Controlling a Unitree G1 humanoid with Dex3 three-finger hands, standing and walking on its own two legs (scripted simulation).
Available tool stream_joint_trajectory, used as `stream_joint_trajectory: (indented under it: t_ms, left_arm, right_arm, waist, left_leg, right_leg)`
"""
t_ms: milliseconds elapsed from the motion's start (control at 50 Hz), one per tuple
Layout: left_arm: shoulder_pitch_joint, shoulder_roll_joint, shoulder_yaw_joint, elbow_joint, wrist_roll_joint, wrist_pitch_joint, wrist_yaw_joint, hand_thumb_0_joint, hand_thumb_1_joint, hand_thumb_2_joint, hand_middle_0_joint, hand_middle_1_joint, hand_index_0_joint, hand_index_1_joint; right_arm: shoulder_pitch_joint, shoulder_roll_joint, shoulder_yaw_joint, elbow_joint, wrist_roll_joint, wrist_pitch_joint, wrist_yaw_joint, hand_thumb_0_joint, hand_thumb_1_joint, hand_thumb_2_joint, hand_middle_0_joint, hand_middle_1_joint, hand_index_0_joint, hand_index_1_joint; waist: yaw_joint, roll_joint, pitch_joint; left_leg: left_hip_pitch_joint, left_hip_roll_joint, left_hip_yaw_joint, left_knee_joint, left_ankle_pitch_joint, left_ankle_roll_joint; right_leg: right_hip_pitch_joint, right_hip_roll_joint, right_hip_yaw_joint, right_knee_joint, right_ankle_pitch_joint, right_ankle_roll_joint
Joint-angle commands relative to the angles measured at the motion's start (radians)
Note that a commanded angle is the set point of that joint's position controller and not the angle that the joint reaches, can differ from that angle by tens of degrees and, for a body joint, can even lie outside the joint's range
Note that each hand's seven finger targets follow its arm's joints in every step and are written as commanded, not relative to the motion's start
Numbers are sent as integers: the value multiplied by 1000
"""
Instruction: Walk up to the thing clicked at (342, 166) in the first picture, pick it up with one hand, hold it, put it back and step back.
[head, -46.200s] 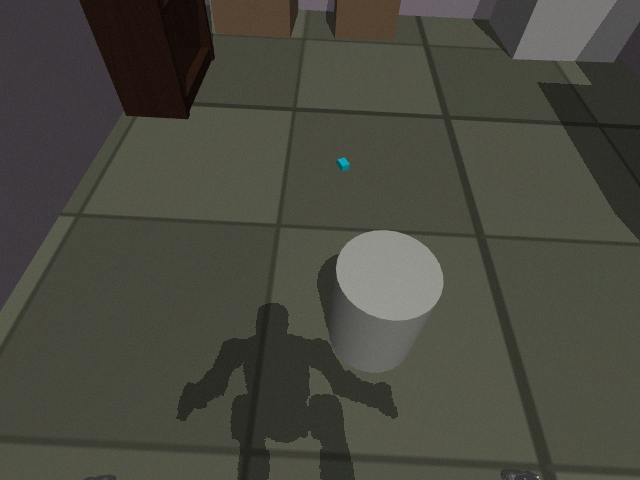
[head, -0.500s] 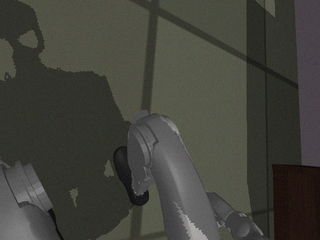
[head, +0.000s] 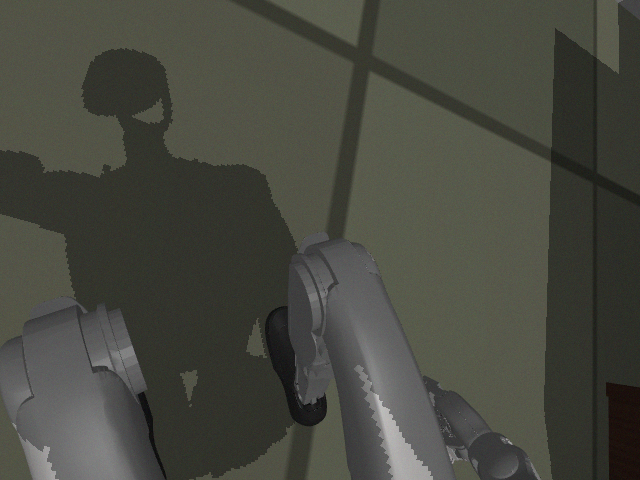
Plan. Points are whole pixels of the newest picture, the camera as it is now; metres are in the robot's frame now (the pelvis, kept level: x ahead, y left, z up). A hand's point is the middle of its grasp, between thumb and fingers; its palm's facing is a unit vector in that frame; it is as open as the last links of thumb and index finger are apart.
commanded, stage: settle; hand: left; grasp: from above
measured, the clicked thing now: out of the picture +0.49 +0.36 -0.23
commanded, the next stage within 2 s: lift in 0.22 s
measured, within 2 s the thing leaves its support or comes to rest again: neither
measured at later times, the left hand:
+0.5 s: hand out of the picture +0.46 +0.34 -0.12, palm faces -0.47 -0.08 -0.88, open 4.9 cm
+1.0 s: hand out of the picture +0.39 +0.34 +0.02, palm faces -0.46 -0.10 -0.88, open 4.9 cm
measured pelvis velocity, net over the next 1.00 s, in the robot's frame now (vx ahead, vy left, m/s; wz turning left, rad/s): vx -0.01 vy -0.01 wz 0.14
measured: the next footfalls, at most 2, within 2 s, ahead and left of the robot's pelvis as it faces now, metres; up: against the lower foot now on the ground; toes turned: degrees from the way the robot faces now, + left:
none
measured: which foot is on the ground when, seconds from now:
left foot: down 0.00-1.00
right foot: down 0.00-1.00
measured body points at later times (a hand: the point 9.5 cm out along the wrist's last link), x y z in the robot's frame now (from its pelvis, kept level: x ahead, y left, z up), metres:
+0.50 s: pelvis -0.01 +0.00 +0.02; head +0.23 +0.10 +0.39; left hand +0.48 +0.35 -0.07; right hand +0.07 -0.27 -0.07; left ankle +0.07 +0.13 -0.28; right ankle +0.11 -0.13 -0.28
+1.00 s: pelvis -0.01 -0.01 +0.10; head +0.18 +0.07 +0.50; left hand +0.41 +0.35 +0.07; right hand +0.14 -0.26 -0.01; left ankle +0.06 +0.13 -0.28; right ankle +0.11 -0.13 -0.28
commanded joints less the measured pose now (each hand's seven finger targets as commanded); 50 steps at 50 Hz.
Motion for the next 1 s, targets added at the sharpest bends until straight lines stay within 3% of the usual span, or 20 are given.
stream_joint_trajectory:
  t_ms: [0,40,120,180,280,300,320,340,380,400,440,480,500,540,660,680,780,900,960,980]
  left_arm:
    - [-314,203,30,-214,-22,-15,-13,0,918,168,-1234,-129,-1267,-98]
    - [-309,175,17,-216,-29,-20,-28,0,922,162,-1231,-147,-1268,-111]
    - [-336,190,26,-255,-24,-26,-40,0,958,176,-1268,-135,-1300,-104]
    - [-342,171,16,-247,-29,-22,-44,0,965,128,-1247,-148,-1293,-102]
    - [-357,184,24,-254,-29,-15,-53,0,959,166,-1266,-137,-1300,-105]
    - [-356,182,24,-247,-29,-11,-54,0,997,86,-1286,-202,-1346,-142]
    - [-347,176,26,-238,-36,-7,-58,0,917,116,-1208,-122,-1266,-62]
    - [-331,166,24,-239,-38,-3,-64,0,943,36,-1231,-185,-1297,-118]
    - [-341,181,33,-291,-50,4,-82,0,962,74,-1241,-163,-1300,-103]
    - [-308,186,36,-271,-58,13,-93,0,956,57,-1232,-167,-1294,-103]
    - [-282,157,31,-297,-86,22,-126,0,949,80,-1224,-179,-1285,-117]
    - [-288,175,42,-362,-96,22,-157,0,955,77,-1230,-175,-1291,-113]
    - [-259,175,51,-359,-107,23,-174,0,958,91,-1232,-179,-1292,-118]
    - [-239,174,59,-435,-123,10,-201,0,978,83,-1243,-177,-1305,-114]
    - [-165,150,83,-563,-175,-35,-255,0,987,94,-1251,-167,-1307,-111]
    - [-172,151,85,-599,-181,-44,-258,0,975,114,-1244,-180,-1299,-125]
    - [-85,116,78,-616,-208,-66,-264,0,957,112,-1207,-210,-1266,-149]
    - [-11,42,49,-680,-236,-48,-262,0,948,137,-1187,-252,-1246,-191]
    - [33,51,69,-747,-249,-26,-261,0,932,134,-1170,-249,-1230,-187]
    - [59,12,43,-752,-254,-16,-266,0,920,130,-1168,-238,-1225,-181]
  right_arm:
    - [208,-300,-134,-5,23,40,-33,0,-896,-897,200,299,200,299]
    - [210,-281,-136,-5,30,49,-39,0,-897,-896,200,299,200,299]
    - [213,-276,-146,-4,33,72,-53,0,-896,-897,200,299,200,299]
    - [215,-269,-152,2,39,83,-62,0,-895,-895,200,300,200,300]
    - [221,-262,-155,2,44,95,-72,0,-896,-896,200,300,200,300]
    - [226,-263,-157,0,45,97,-73,0,-926,-909,199,300,199,300]
    - [225,-271,-162,0,47,99,-77,0,-880,-890,201,299,200,299]
    - [228,-264,-162,-3,48,99,-77,0,-925,-908,199,300,199,300]
    - [235,-255,-171,0,55,103,-78,0,-907,-903,199,300,199,300]
    - [238,-254,-172,0,58,108,-77,0,-910,-904,199,300,199,300]
    - [242,-256,-184,-9,65,114,-80,0,-909,-904,199,300,199,300]
    - [243,-250,-193,-10,73,126,-85,0,-906,-903,199,300,199,300]
    - [247,-254,-202,-14,76,130,-88,0,-908,-903,199,300,199,300]
    - [248,-240,-207,-20,81,139,-92,0,-904,-902,199,300,199,300]
    - [239,-219,-241,-23,103,155,-111,0,-900,-901,200,300,199,300]
    - [235,-207,-243,-27,107,156,-113,0,-898,-901,200,300,199,300]
    - [215,-187,-265,-16,127,150,-128,0,-886,-897,200,300,200,300]
    - [203,-166,-283,-21,146,144,-138,0,-884,-897,200,300,200,300]
    - [189,-162,-297,-29,159,143,-148,0,-882,-896,200,300,200,300]
    - [184,-153,-298,-30,161,143,-149,0,-885,-897,200,300,200,300]
  waist:
    - [-23,468,-683]
    - [-23,459,-673]
    - [-7,460,-730]
    - [-5,461,-704]
    - [7,457,-730]
    - [2,456,-721]
    - [1,434,-714]
    - [7,444,-716]
    - [25,462,-790]
    - [39,467,-789]
    - [36,445,-771]
    - [56,462,-818]
    - [54,452,-799]
    - [70,419,-852]
    - [102,403,-863]
    - [106,414,-902]
    - [131,361,-844]
    - [142,311,-859]
    - [174,323,-873]
    - [168,313,-874]
  left_leg:
    - [555,10,122,-265,224,4]
    - [554,9,129,-276,215,7]
    - [573,7,137,-288,212,9]
    - [570,3,143,-309,183,9]
    - [581,-1,149,-330,183,12]
    - [583,-3,148,-335,178,12]
    - [582,-5,143,-337,179,12]
    - [584,-7,150,-343,181,11]
    - [626,-5,162,-347,220,15]
    - [623,-6,164,-358,228,14]
    - [630,-9,163,-367,227,15]
    - [649,-10,166,-391,214,15]
    - [645,-14,169,-392,212,15]
    - [658,-13,180,-396,218,21]
    - [713,-18,182,-462,186,24]
    - [732,-15,184,-480,177,27]
    - [734,-13,180,-563,86,37]
    - [844,-4,168,-654,121,38]
    - [918,-1,162,-727,124,35]
    - [939,0,168,-732,145,35]
  right_leg:
    - [282,33,-100,-212,244,-101]
    - [287,31,-95,-221,239,-98]
    - [288,30,-84,-226,231,-101]
    - [268,25,-80,-237,206,-101]
    - [278,23,-70,-245,204,-103]
    - [275,23,-69,-252,198,-104]
    - [260,20,-75,-253,195,-106]
    - [270,19,-69,-259,196,-107]
    - [310,18,-57,-262,233,-100]
    - [314,19,-53,-261,233,-103]
    - [304,15,-54,-279,225,-106]
    - [317,14,-46,-285,212,-108]
    - [320,10,-43,-297,204,-110]
    - [369,11,-31,-317,208,-106]
    - [374,1,-10,-364,179,-109]
    - [391,3,-4,-371,182,-103]
    - [405,1,13,-429,132,-98]
    - [496,-2,18,-504,171,-89]
    - [555,-6,24,-547,173,-89]
    - [577,-3,26,-569,185,-88]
